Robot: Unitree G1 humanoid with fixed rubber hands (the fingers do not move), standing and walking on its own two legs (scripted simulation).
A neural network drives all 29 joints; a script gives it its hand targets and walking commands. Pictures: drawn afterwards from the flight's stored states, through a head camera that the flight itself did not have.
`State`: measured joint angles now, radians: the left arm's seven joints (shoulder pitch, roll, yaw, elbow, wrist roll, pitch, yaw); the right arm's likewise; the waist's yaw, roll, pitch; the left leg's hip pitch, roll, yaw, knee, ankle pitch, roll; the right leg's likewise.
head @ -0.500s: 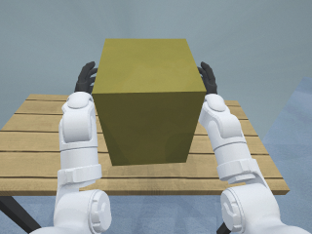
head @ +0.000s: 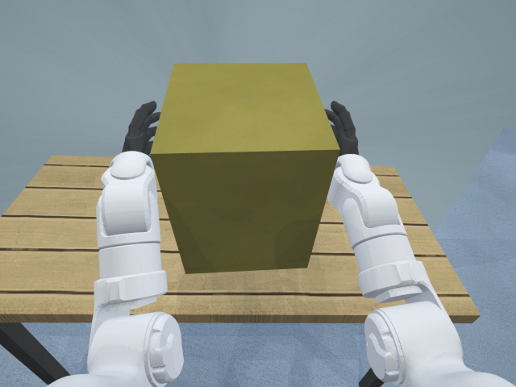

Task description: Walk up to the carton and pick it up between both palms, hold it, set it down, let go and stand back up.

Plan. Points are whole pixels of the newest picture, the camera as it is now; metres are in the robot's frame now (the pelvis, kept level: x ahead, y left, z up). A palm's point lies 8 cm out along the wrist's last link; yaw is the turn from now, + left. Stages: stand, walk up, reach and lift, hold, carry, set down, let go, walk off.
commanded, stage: hold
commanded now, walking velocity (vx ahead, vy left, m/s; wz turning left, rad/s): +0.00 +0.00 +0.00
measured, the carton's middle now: (244, 171) +0.39 +0.01 +0.18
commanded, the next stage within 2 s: set down in 0.88 s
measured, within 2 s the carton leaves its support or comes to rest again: neither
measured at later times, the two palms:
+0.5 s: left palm (140, 156) +0.37 +0.15 +0.22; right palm (342, 155) +0.37 -0.14 +0.22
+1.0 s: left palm (140, 149) +0.37 +0.15 +0.23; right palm (343, 155) +0.36 -0.14 +0.23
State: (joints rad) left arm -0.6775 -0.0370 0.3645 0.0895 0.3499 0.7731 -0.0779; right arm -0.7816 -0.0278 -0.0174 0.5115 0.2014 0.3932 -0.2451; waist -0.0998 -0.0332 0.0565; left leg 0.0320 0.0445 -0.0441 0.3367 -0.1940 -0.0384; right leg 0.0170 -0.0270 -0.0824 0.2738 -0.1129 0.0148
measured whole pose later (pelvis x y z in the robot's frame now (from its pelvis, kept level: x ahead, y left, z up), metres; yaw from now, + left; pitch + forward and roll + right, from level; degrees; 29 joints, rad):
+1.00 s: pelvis +0.00 +0.00 +0.00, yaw +0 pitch -10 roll -1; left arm -0.71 -0.02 0.35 0.11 0.32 0.75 -0.08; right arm -0.77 -0.02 -0.03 0.48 0.19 0.37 -0.26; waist -0.10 -0.03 0.07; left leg 0.03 0.05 -0.04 0.35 -0.20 -0.03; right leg 0.03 -0.02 -0.08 0.26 -0.11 0.02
